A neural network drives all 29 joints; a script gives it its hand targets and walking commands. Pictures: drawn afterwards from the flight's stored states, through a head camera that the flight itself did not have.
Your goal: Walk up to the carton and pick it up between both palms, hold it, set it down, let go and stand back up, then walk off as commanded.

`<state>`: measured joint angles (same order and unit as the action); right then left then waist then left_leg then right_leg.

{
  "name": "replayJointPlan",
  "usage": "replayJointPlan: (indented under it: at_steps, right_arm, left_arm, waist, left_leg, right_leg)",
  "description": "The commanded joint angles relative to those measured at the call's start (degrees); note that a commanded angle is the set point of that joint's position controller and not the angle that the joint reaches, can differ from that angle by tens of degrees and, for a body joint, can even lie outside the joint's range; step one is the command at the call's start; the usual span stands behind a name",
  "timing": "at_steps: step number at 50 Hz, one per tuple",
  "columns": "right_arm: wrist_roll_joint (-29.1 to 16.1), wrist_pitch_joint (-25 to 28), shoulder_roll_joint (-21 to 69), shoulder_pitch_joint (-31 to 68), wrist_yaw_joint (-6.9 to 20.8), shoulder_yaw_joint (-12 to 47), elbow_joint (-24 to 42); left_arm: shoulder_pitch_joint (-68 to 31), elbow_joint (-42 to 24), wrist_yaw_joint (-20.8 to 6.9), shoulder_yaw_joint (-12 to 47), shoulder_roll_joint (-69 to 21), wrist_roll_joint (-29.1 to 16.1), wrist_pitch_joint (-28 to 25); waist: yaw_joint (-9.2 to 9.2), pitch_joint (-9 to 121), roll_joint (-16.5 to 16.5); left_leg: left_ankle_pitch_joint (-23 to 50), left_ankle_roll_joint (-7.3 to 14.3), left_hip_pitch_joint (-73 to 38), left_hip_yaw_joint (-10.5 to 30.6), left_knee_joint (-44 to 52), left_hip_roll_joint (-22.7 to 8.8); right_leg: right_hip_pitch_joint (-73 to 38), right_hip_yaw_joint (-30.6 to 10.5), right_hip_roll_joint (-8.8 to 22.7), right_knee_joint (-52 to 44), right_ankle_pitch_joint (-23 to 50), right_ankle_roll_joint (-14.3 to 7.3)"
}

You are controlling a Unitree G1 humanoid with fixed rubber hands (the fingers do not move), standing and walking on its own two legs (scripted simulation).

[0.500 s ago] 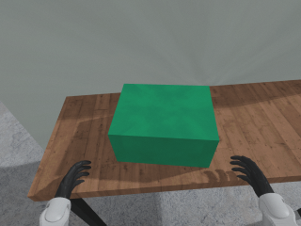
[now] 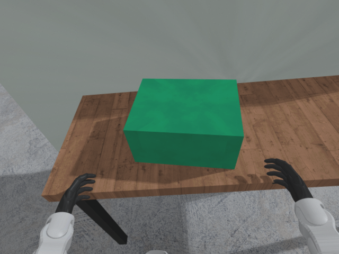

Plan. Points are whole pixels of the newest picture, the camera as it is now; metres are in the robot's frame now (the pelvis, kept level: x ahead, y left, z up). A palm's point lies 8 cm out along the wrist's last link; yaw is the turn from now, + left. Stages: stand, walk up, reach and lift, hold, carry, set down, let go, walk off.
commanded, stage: walk off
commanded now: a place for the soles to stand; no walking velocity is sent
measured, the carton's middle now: (185, 120) +0.48 +0.00 +0.02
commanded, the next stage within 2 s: none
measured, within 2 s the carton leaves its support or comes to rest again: neither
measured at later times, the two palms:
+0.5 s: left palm out of the picture -0.03 +0.32 -0.10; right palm out of the picture +0.04 -0.29 -0.05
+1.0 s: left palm out of the picture -0.10 +0.27 -0.03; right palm out of the picture -0.03 -0.34 -0.09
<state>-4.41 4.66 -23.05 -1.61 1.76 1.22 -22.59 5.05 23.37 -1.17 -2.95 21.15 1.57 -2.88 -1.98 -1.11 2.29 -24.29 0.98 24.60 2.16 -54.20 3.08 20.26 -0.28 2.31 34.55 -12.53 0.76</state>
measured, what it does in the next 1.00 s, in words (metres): walks backwards: left foot, then right foot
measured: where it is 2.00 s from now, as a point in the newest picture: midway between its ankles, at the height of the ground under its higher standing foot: outside the picture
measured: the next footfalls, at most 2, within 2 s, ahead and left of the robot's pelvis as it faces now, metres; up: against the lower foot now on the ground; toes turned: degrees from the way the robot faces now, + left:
left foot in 0.14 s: -0.02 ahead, +0.11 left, +0.00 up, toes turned -3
right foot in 0.64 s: -0.14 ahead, -0.12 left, +0.00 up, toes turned +8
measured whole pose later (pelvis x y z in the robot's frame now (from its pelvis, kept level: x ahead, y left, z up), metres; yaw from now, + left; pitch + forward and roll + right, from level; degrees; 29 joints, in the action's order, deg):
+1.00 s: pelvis -0.20 -0.05 +0.01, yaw +2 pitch -2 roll +2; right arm -4.4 -4.8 -26.5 -12.5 -2.2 -1.6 -29.2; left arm 14.8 30.1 1.9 -2.8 23.5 2.2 1.9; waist -2.2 -10.5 3.7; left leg -25.3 -1.8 23.3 11.0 -60.7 6.0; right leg 15.9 -3.9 -3.6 34.4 -16.4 -3.6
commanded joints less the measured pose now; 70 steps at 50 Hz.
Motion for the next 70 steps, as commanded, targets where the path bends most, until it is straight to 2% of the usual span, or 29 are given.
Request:
replayJointPlan:
  at_steps: [1,4,6,7,8,9,10,13,14,19,22,25,27,30,32,33,34,39,41,43,47,52,54,59,63,64,66,67,70]
  right_arm:
    - [5.35,-5.76,-12.61,-10.6,-2.69,-6.71,-3.87]
    - [5.16,-5.4,-10.02,-12.49,-2.49,-6.43,-4.02]
    - [5.43,-5.15,-9.24,-16.25,-2.45,-7.02,-5.87]
    - [5.5,-4.77,-10.16,-14.22,-2.46,-7.48,-5.25]
    - [6.04,-4.72,-12.28,-10.02,-2.68,-8.15,-3.98]
    - [6.7,-5.09,-17.34,-7.72,-2.71,-9.5,-2.27]
    - [6.0,-5.13,-17.11,-12.31,-2.45,-8.79,-2.26]
    - [6.1,-5.71,-12.7,-3.72,-2.98,-8.25,-1.29]
    - [6.05,-6.12,-12.66,-3.41,-3.21,-8.42,-1.13]
    - [5.82,-6.01,-9.88,-12.53,-4.28,-7.24,-1.78]
    - [6.39,-6.76,-11.18,-13.12,-4.65,-8.49,-2.32]
    - [5.86,-7.26,-11.77,-13.43,-4.35,-8.18,-2.83]
    - [5.79,-7.75,-12.01,-13.24,-3.9,-8.65,-3.28]
    - [5.82,-8.75,-12.68,-9.64,-3.39,-8.99,-3.35]
    - [5.51,-8.58,-10.44,-12.85,-3.27,-7.82,-5.06]
    - [5.31,-7.88,-9.5,-12.94,-3.47,-8.05,-4.56]
    - [6.4,-8.36,-10.07,-10.58,-4.36,-9.06,-4.85]
    - [6.64,-8.78,-10.6,-10.89,-4.57,-6.93,-5.34]
    - [6.29,-9.45,-10.29,-10.96,-4.63,-6.93,-6.91]
    - [5.94,-9.29,-10.47,-11.31,-4.47,-7.41,-7.59]
    - [6.15,-9.07,-10.1,-11.61,-4.45,-7.73,-8.09]
    - [6.1,-8.62,-10.52,-12.24,-4.87,-7.98,-8.47]
    - [5.95,-8.92,-11.01,-12.83,-4.58,-7.98,-8.02]
    - [5.85,-8.61,-11.01,-15.51,-4.3,-7.78,-7.32]
    - [5.97,-7.71,-10.99,-19.76,-3.76,-8.55,-8.55]
    - [5.99,-7.16,-11.12,-18.34,-3.67,-8.12,-8.33]
    - [6.75,-6.83,-17.15,-11.67,-3.64,-8.8,-4.62]
    - [6.16,-6.82,-16.94,-13.91,-3.3,-9.09,-4.1]
    - [6.26,-6.69,-11.88,-6.29,-3.96,-7.76,-4.1]
  left_arm:
    - [1.83,-0.42,1.67,-2.84,15.84,1.49,3.27]
    - [3.82,-1.07,2.08,-3.59,15.64,2.8,3.8]
    - [1.9,-0.79,2.19,-2.99,15.01,2.52,4.22]
    - [5.07,-0.15,2.09,-2.99,14.19,1.96,4.64]
    - [7.95,-0.43,2.25,-2.7,12.21,1.55,4.55]
    - [9.2,0.12,2.68,-2.58,10.44,1.2,4.38]
    - [4.94,-2.15,4.45,-4.11,11.82,1.54,4.89]
    - [7.67,1.26,4.06,-3.58,13.15,0.28,5.49]
    - [7.68,1.97,3.85,-3.6,13.42,0.28,5.82]
    - [4.78,4.52,3.29,-3.75,12.89,0.64,6.06]
    - [6.89,4.66,3.28,-2.99,11.16,0.42,5.65]
    - [8.29,5.5,3.19,-2.94,11.06,-0.07,5.53]
    - [10.36,6.75,3.41,-2.95,11.13,-0.24,5.01]
    - [15.27,8.68,3.3,-3.3,11.95,-0.33,4.43]
    - [13.77,8.4,3.8,-3.13,12.76,0.29,3.88]
    - [13.64,8.03,3.93,-3.84,16.89,0.27,3.46]
    - [11.36,6.76,3.41,-4.16,17.17,1.01,3.1]
    - [11.37,5.32,3.49,-3.16,13.96,1.11,3.5]
    - [11.25,4.52,3.84,-3.07,12.42,1.03,3.81]
    - [11.74,3.34,4.18,-3.52,12.62,1.0,4.14]
    - [13.46,3.86,4.73,-2.84,12.92,1.22,4.16]
    - [13.25,3.23,4.31,-3.2,13.44,1.09,4.29]
    - [10.44,2.8,4.25,-2.95,14.11,1.35,4.37]
    - [8.8,2.53,3.7,-3.03,15.32,1.98,4.53]
    - [3.91,2.3,2.92,-2.51,15.93,1.06,5.24]
    - [6.81,4.24,2.82,-1.96,14.64,0.58,5.38]
    - [10.01,5.22,3.61,-2.73,12.69,-0.58,5.0]
    - [7.41,4.83,4.6,-4.08,14.76,-0.47,5.58]
    - [11.93,8.34,3.55,-3.59,15.4,-1.16,5.28]
  waist:
    - [0.35,-4.32,-12.81]
    - [-0.2,0.17,-14.56]
    - [2.99,2.98,-11.88]
    - [2.31,2.75,-8.42]
    - [0.77,1.01,0.27]
    - [-0.6,0.74,11.3]
    - [3.38,-4.2,10.88]
    - [0.39,-4.56,3.25]
    - [0.69,-2.61,3.47]
    - [4.73,3.03,4.14]
    - [4.87,3.91,5.47]
    - [4.21,3.29,9.22]
    - [4.55,4.11,12.33]
    - [0.98,2.25,9.82]
    - [1.32,2.69,1.69]
    - [0.89,1.69,-8.26]
    - [0.76,-2.91,-7.33]
    - [-0.36,-1.73,-6.52]
    - [-1.28,-2.17,-10.35]
    - [-1.57,-1.1,-10.72]
    - [-2.05,1.0,-8.3]
    - [-2.27,1.14,-11.0]
    - [-1.57,-0.37,-10.21]
    - [-0.43,0.36,-11.78]
    - [3.79,0.17,-12.24]
    - [4.07,0.36,-6.14]
    - [2.91,-1.95,13.89]
    - [5.15,-2.27,11.46]
    - [0.96,-4.24,5.23]
  left_leg:
    - [-7.55,-0.24,-0.39,3.74,-7.69,1.82]
    - [-1.79,-0.44,-0.85,3.18,7.91,-1.57]
    - [7.09,-0.07,-9.66,4.16,27.0,-3.92]
    - [7.37,-1.37,-10.36,6.67,31.33,-4.13]
    - [21.91,-0.02,-11.66,13.1,32.61,-8.58]
    - [42.63,2.4,-14.76,26.73,29.98,-18.0]
    - [44.03,6.91,-6.94,29.75,32.74,-21.73]
    - [38.52,3.84,-9.03,19.7,32.14,-13.61]
    - [36.05,6.26,-10.45,18.06,31.04,-13.46]
    - [27.15,6.96,-20.07,20.51,30.5,-14.22]
    - [26.57,10.26,-20.08,21.65,29.7,-15.55]
    - [28.12,9.99,-18.37,22.06,30.56,-15.43]
    - [23.92,8.37,-14.9,20.68,30.48,-14.66]
    - [15.22,4.7,-5.14,15.6,28.48,-11.96]
    - [9.65,1.13,-2.08,11.22,18.17,-8.15]
    - [-1.87,-2.28,2.73,4.64,5.42,0.14]
    - [-10.79,-2.76,3.97,6.21,-4.59,1.16]
    - [-4.1,-2.38,8.02,9.7,-12.59,4.04]
    - [-3.85,-2.79,7.05,11.39,-14.4,4.71]
    - [-2.42,-3.25,7.93,11.24,-13.12,5.34]
    - [-3.42,-3.81,6.91,10.42,-5.93,3.68]
    - [-4.18,-3.88,4.37,10.93,-1.96,3.12]
    - [-4.26,-3.93,1.94,9.68,-1.74,2.01]
    - [-5.73,-3.39,-4.32,7.43,1.52,-0.14]
    - [4.75,-0.69,-17.35,4.4,22.35,-3.05]
    - [4.74,0.28,-17.39,9.41,30.59,-3.9]
    - [22.32,8.7,-9.48,33.32,35.38,-20.55]
    - [19.58,11.1,-2.82,36.86,37.68,-20.63]
    - [23.69,8.96,-7.47,23.88,32.56,-12.92]
  right_leg:
    - [3.67,-10.29,13.02,-11.74,15.28,-12.73]
    - [-4.54,-11.17,13.76,-6.54,24.25,-12.46]
    - [-2.53,-7.93,9.8,1.12,18.54,-7.52]
    - [-1.29,-5.91,6.13,6.67,14.65,-4.77]
    - [3.95,-2.78,1.46,10.74,-1.16,-1.84]
    - [15.16,-0.2,-5.38,21.48,-22.75,0.66]
    - [14.09,-6.96,-6.99,30.17,-26.83,1.17]
    - [15.96,-10.99,-7.22,36.11,-17.94,1.02]
    - [14.41,-10.14,-7.4,37.82,-16.08,0.64]
    - [15.49,-8.58,-8.58,33.0,-14.46,0.92]
    - [10.0,-5.96,-6.67,22.09,-14.46,0.18]
    - [4.98,-4.45,-5.15,16.03,-14.55,-0.08]
    - [-1.63,-2.55,-4.61,7.48,-15.06,-0.37]
    - [-14.93,-1.36,-4.72,-6.31,-7.09,-1.77]
    - [-15.74,-11.68,1.81,-14.89,-6.13,-1.81]
    - [-14.56,-25.3,12.61,-14.66,6.0,-6.33]
    - [-6.11,-27.35,17.12,-13.03,16.38,-9.49]
    - [-16.93,-18.46,8.49,-6.56,36.53,-3.95]
    - [-15.9,-18.85,7.04,-6.85,35.63,-4.24]
    - [-17.98,-19.39,6.34,-7.76,33.37,-2.54]
    - [-20.96,-19.31,8.24,-5.61,32.9,-5.57]
    - [-19.08,-20.52,8.42,-7.87,26.68,-4.69]
    - [-14.47,-20.01,9.77,-9.07,19.62,-8.53]
    - [-9.26,-18.01,10.12,-6.4,21.79,-11.58]
    - [0.31,-13.15,7.11,-1.49,6.58,-5.56]
    - [2.03,-11.77,4.33,4.1,-1.09,-2.74]
    - [6.27,-3.75,-9.97,27.51,-26.48,1.86]
    - [1.74,-10.75,-10.92,35.39,-28.68,1.46]
    - [6.43,-11.22,-9.62,39.08,-17.09,1.38]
